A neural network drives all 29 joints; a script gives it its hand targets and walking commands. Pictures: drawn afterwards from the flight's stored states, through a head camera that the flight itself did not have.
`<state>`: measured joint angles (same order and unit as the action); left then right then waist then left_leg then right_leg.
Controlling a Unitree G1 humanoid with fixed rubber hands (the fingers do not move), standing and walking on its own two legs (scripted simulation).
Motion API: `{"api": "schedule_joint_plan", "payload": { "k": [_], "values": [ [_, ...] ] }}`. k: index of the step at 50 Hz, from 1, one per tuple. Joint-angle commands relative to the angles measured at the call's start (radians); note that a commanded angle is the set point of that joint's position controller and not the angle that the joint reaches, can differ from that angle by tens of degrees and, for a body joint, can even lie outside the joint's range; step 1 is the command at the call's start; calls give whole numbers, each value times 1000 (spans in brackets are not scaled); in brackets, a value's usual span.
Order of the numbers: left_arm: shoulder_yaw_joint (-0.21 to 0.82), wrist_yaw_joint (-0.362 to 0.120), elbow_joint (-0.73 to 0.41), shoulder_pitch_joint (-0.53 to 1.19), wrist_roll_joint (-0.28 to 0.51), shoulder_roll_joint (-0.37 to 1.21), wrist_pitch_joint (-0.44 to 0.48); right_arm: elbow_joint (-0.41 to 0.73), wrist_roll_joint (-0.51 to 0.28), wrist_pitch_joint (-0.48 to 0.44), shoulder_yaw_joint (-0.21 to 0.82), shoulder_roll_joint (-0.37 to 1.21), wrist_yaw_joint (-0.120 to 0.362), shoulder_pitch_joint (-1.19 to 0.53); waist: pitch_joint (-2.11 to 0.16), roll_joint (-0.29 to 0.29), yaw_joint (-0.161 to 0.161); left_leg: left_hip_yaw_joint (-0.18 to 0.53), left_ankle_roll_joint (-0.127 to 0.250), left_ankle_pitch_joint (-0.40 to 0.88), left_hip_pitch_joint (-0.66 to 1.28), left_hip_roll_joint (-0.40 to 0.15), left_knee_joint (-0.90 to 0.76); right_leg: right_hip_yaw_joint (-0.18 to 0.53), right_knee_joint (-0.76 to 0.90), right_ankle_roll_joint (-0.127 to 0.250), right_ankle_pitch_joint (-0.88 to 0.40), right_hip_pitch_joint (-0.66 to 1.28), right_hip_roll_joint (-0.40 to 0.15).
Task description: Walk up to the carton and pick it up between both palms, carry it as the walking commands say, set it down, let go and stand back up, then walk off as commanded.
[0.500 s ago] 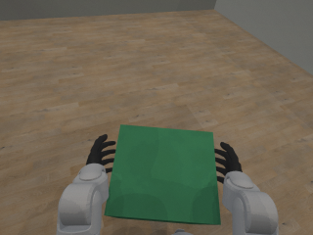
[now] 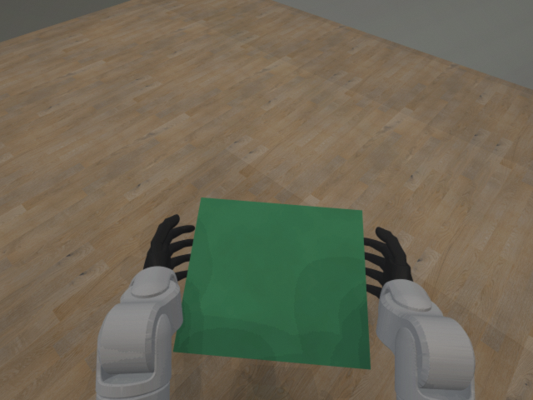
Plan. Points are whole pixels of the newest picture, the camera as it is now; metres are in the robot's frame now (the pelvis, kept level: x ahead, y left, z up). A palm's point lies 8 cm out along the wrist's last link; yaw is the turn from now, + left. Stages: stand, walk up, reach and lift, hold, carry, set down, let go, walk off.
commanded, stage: carry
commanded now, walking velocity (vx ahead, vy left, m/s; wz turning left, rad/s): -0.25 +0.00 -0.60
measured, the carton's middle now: (273, 290) +0.29 -0.01 +0.00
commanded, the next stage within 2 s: none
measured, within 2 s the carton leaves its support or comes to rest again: neither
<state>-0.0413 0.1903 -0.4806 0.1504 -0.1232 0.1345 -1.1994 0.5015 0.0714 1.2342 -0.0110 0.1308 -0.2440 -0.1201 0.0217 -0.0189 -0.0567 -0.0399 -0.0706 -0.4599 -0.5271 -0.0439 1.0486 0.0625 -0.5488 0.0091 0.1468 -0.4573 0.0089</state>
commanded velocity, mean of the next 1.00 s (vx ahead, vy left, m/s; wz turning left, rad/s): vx -0.02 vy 0.00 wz -0.05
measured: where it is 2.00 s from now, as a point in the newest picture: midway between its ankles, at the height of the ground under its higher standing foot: outside the picture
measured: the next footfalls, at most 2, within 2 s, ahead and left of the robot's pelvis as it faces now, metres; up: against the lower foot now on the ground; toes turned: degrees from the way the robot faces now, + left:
left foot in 0.14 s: -0.05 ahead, +0.11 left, +0.00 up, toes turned -17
right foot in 0.46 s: -0.13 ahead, -0.11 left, +0.00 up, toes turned -3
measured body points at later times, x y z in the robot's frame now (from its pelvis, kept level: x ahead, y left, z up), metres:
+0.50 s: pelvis -0.13 +0.01 +0.00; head -0.15 +0.02 +0.45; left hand +0.17 +0.11 +0.09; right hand +0.11 -0.18 +0.09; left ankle -0.09 +0.12 -0.73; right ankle -0.17 -0.11 -0.73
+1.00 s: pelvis -0.17 +0.01 +0.00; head -0.19 +0.02 +0.45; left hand +0.13 +0.11 +0.08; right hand +0.07 -0.18 +0.08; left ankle -0.09 +0.12 -0.73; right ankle -0.17 -0.11 -0.73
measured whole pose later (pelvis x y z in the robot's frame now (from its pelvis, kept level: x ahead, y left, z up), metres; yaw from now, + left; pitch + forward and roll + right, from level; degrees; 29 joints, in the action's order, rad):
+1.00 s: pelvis -0.17 +0.01 +0.00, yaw -10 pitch +3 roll +0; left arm -0.04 0.19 -0.29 0.14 -0.14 0.13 -1.14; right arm 0.29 0.12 1.16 -0.03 0.13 -0.20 -0.12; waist -0.13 -0.01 -0.01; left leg -0.17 0.00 -0.17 -0.40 -0.09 0.52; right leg -0.06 -0.56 -0.01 0.26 -0.35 -0.04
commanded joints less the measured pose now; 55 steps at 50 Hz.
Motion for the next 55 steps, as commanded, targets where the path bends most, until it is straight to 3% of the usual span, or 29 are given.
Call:
{"api": "schedule_joint_plan", "payload": {
  "k": [1, 3, 5, 6, 7, 8, 9, 10, 11, 12, 14, 16, 19, 20, 22, 23, 24, 25, 27, 29, 30, 31, 34, 43, 55],
  "values": [
    [539, -227, -63, 220, 331, 934, -3, 113, -387, -33, 654, 988, 269, -384, -382, -184, 77, 3, 12, -53, 44, 30, -124, 269, 193, 123, -239, 304, -256],
    [552, -227, -66, 217, 336, 929, -8, 105, -373, -30, 636, 979, 267, -364, -393, -200, 79, -19, 28, -82, 133, 51, -260, 290, 221, 113, -223, 280, -252],
    [572, -225, -78, 231, 347, 931, -13, 90, -355, -28, 611, 975, 266, -338, -402, -212, 77, -50, 41, -49, 277, 55, -467, 281, 235, 68, -162, 216, -219],
    [586, -224, -80, 244, 353, 929, -16, 73, -344, -27, 595, 967, 267, -320, -424, -203, 68, -79, 48, 34, 417, 36, -632, 226, 234, 14, -71, 154, -178],
    [597, -222, -66, 245, 354, 930, -20, 56, -335, -25, 577, 955, 270, -312, -410, -134, 71, -7, 62, 28, 541, -43, -733, 172, 199, -24, 38, 41, -118],
    [620, -225, -86, 269, 361, 947, -23, 49, -322, -31, 553, 941, 274, -302, -347, 157, 56, 274, 141, -66, 554, -270, -853, -17, -19, -110, 116, -139, 34],
    [641, -229, -128, 347, 378, 965, -23, 69, -331, -40, 537, 949, 278, -331, -255, 388, 62, 422, 246, 77, 324, -522, -869, -121, -407, -99, 382, -218, 64],
    [641, -232, -114, 366, 385, 979, -22, 79, -334, -36, 543, 956, 283, -333, -202, 205, 74, 287, 243, 135, 238, -470, -819, -60, -568, -75, 344, -169, -13],
    [663, -235, -108, 385, 398, 996, -18, 100, -329, -40, 541, 948, 289, -362, -179, 133, 73, 164, 197, 142, 170, -370, -798, -61, -643, -59, 267, -128, -16],
    [676, -233, -113, 398, 409, 1005, -17, 110, -330, -45, 535, 941, 292, -375, -184, 162, 74, 68, 158, 190, 177, -290, -778, -71, -678, -48, 208, -120, -11],
    [681, -222, -103, 379, 407, 983, -24, 106, -324, -41, 517, 917, 283, -341, -231, 199, 65, -40, 133, 394, 284, -196, -673, -100, -613, -51, 185, -114, -1],
    [667, -209, -91, 341, 396, 956, -35, 106, -321, -32, 509, 884, 273, -329, -272, 219, 55, -14, 151, 563, 371, -208, -602, -143, -438, -64, 243, -90, -1],
    [622, -194, -33, 285, 366, 904, -57, 66, -313, -8, 499, 840, 260, -299, -299, 245, 40, 88, 182, 619, 405, -250, -593, -187, -162, -64, 312, 3, 1],
    [609, -192, -15, 275, 358, 897, -62, 55, -313, -2, 499, 833, 258, -300, -305, 236, 46, 88, 175, 623, 404, -246, -574, -198, -37, -60, 291, 51, 1],
    [577, -195, 35, 258, 340, 889, -67, 17, -305, 2, 490, 818, 259, -304, -342, 198, 61, 69, 119, 562, 359, -226, -531, -185, 231, -50, 100, 226, -37],
    [469, -205, 226, 251, 268, 808, -43, -170, -233, -22, 395, 736, 264, -298, -353, 150, 52, 66, 77, 501, 308, -207, -504, -101, 245, -38, 63, 296, -109],
    [504, -217, 157, 303, 292, 855, -12, -77, -262, -47, 450, 790, 271, -353, -338, -4, 39, 21, 24, 358, 187, -141, -491, 24, 147, -5, -235, 351, -209],
    [575, -224, 16, 332, 351, 968, -3, 110, -346, -43, 575, 908, 276, -447, -309, -129, 40, -50, 4, 185, 174, -109, -498, 50, 137, 35, -262, 268, -260],
    [528, -220, 66, 331, 324, 968, 0, 35, -338, -38, 553, 922, 277, -476, -302, -85, 40, -66, 18, 206, 231, -89, -500, 16, 151, 43, -138, 177, -231],
    [470, -223, 132, 306, 281, 918, 26, -37, -320, -58, 531, 891, 284, -475, -308, -79, 43, -49, 42, 246, 284, -100, -521, -26, 154, 22, 28, 118, -191],
    [442, -225, 169, 307, 260, 891, 43, -78, -307, -73, 512, 868, 289, -478, -303, -75, 44, -40, 49, 237, 287, -105, -535, -27, 163, 16, 114, 101, -180],
    [459, -226, 135, 320, 271, 906, 55, -44, -321, -85, 531, 884, 291, -490, -293, -72, 44, -36, 50, 216, 284, -105, -546, -18, 177, 15, 179, 83, -176],
    [452, -227, 164, 324, 262, 887, 72, -87, -302, -103, 514, 863, 289, -473, -281, -49, 42, -36, 50, 191, 290, -95, -555, 10, 197, 25, 262, 35, -174],
    [512, -225, 112, 341, 300, 885, 72, -84, -278, -113, 500, 843, 273, -414, -294, -6, 43, -27, 55, 207, 297, -103, -585, 8, 165, 22, 203, 27, -158],
    [505, -221, 137, 336, 288, 877, 92, -110, -264, -135, 468, 815, 275, -400, -340, 40, 49, 9, 61, 242, 273, -126, -633, -40, 88, 7, 75, 103, -124]
  ]
}}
